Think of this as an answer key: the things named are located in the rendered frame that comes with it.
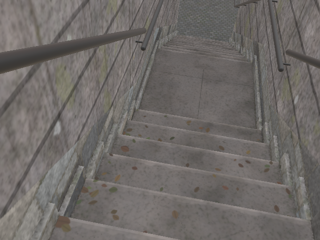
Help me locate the stairs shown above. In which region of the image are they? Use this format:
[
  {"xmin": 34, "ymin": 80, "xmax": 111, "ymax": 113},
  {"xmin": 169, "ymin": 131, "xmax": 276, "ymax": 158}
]
[
  {"xmin": 161, "ymin": 34, "xmax": 248, "ymax": 62},
  {"xmin": 49, "ymin": 109, "xmax": 314, "ymax": 240}
]

